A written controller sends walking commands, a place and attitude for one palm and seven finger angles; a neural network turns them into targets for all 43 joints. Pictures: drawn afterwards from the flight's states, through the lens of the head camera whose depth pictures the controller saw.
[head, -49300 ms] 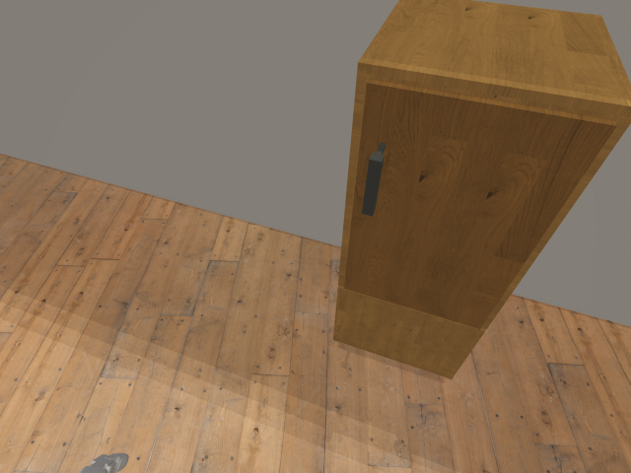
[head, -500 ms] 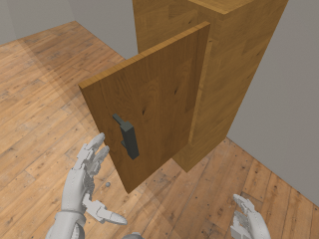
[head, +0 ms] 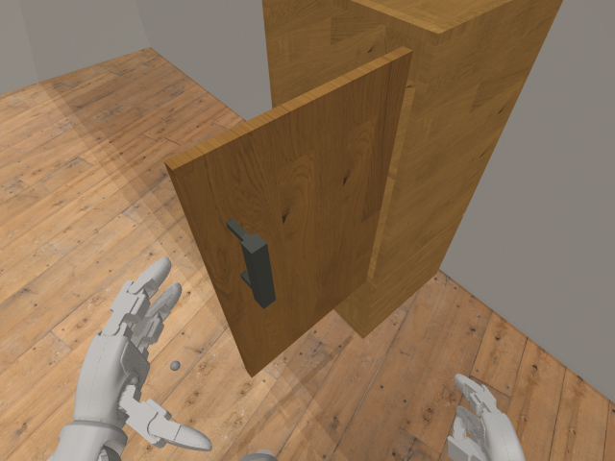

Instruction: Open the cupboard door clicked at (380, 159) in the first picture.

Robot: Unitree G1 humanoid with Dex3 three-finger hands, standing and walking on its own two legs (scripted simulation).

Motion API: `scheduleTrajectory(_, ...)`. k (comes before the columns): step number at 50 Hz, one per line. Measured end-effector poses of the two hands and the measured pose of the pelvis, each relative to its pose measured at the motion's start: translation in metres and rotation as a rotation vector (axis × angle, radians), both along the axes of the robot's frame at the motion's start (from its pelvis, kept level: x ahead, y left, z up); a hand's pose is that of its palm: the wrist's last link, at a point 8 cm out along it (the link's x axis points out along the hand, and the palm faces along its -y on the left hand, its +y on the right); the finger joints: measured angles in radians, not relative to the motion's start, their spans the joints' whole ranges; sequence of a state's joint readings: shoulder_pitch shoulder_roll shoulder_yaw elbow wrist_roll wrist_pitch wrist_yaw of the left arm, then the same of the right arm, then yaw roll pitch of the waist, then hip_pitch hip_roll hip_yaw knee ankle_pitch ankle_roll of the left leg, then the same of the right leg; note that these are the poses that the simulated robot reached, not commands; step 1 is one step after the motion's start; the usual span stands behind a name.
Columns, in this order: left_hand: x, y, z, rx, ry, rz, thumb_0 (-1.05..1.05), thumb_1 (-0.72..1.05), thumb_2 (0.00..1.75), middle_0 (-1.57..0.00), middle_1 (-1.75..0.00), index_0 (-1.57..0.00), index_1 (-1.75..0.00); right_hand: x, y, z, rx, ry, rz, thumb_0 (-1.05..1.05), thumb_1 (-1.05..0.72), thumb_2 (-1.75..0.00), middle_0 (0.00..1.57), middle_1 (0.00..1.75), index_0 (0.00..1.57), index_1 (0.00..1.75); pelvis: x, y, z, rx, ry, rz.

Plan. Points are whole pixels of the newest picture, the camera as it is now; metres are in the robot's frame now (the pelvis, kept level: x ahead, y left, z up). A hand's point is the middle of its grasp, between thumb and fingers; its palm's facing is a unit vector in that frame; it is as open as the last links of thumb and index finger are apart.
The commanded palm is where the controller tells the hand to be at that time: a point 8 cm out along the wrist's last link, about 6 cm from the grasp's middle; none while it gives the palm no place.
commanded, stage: draw the hand back to the body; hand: left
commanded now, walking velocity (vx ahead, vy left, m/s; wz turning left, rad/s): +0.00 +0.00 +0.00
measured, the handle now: (250, 264) +0.35 +0.10 +0.07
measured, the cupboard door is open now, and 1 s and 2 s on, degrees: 91 91 91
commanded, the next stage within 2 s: step back with the hand held close in 1.38 s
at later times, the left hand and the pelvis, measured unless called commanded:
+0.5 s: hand (86, 356) +0.19 +0.22 +0.14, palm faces +0.24 -0.92 -0.31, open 14.9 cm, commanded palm +0.16 +0.27 +0.16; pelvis +0.01 +0.02 +0.04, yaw +0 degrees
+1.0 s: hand out of the picture +0.21 +0.28 +0.21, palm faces +0.44 -0.81 -0.40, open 9.1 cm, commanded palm +0.17 +0.32 +0.23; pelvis +0.02 +0.02 +0.06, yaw -1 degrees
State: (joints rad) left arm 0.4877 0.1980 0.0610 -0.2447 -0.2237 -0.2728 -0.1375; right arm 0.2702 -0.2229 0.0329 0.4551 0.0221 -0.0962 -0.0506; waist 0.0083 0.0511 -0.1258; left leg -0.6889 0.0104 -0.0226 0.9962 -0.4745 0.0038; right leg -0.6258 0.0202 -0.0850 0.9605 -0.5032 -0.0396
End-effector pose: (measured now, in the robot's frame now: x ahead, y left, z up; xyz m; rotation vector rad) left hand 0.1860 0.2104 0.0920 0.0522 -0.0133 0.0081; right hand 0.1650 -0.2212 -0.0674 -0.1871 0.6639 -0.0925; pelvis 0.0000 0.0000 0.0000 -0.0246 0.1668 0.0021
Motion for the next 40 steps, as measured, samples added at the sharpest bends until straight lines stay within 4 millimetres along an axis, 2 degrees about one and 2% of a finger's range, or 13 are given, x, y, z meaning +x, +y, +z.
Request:
scheduleTrajectory(7,-0.007,0.015,0.018,0.006,0.003,0.014,-0.02,-0.50,0.30,-0.15,-0.30,-0.15,-0.30,0.002,0.010,0.011,0.012,-0.029,0.013,0.01,-0.90,-0.90,0.20,0.30,0.20,0.30,0.002,0.005,0.009,-0.005,-0.028,0.002)
scheduleTrajectory(16,-0.017,0.037,0.038,0.019,-0.014,0.032,-0.02,-0.47,0.31,-0.15,-0.30,-0.16,-0.30,0.009,0.013,0.025,-0.008,-0.071,0.029,0.01,-0.90,-0.90,0.20,0.30,0.20,0.30,0.003,0.009,0.016,-0.009,-0.065,0.009)
scheduleTrajectory(18,-0.018,0.042,0.046,0.106,-0.001,0.077,-0.02,-0.44,0.32,-0.16,-0.30,-0.16,-0.30,0.011,0.014,0.029,-0.022,-0.071,0.031,0.01,-0.90,-0.90,0.20,0.30,0.20,0.30,0.003,0.010,0.020,-0.007,-0.078,0.004)
scheduleTrajectory(25,-0.024,0.056,0.064,0.258,0.049,0.245,-0.01,-0.26,0.40,-0.16,-0.30,-0.16,-0.30,0.012,0.020,0.041,-0.035,-0.047,0.024,0.01,-0.90,-0.90,0.20,0.30,0.20,0.30,0.006,0.015,0.037,-0.001,-0.135,-0.003)
scheduleTrajectory(40,-0.016,0.089,0.108,0.347,-0.029,0.371,-0.01,0.25,0.62,-0.19,-0.30,-0.19,-0.30,0.022,0.030,0.052,-0.030,-0.011,0.050,0.01,-0.90,-0.90,0.20,0.30,0.20,0.30,0.017,0.022,0.058,0.011,-0.218,-0.018)
